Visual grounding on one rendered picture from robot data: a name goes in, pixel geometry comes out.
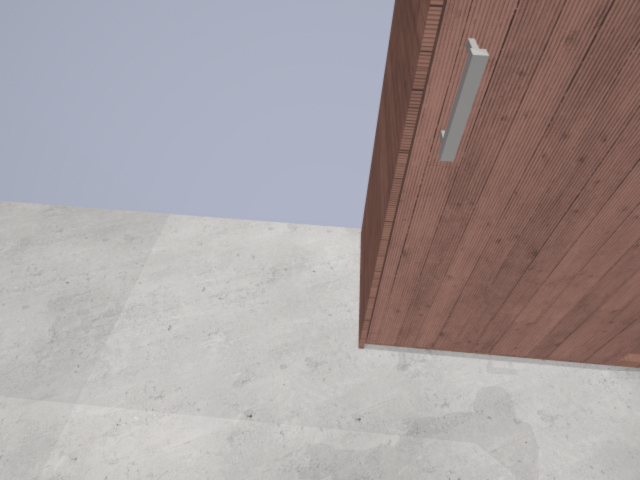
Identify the handle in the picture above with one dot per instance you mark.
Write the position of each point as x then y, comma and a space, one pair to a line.
468, 87

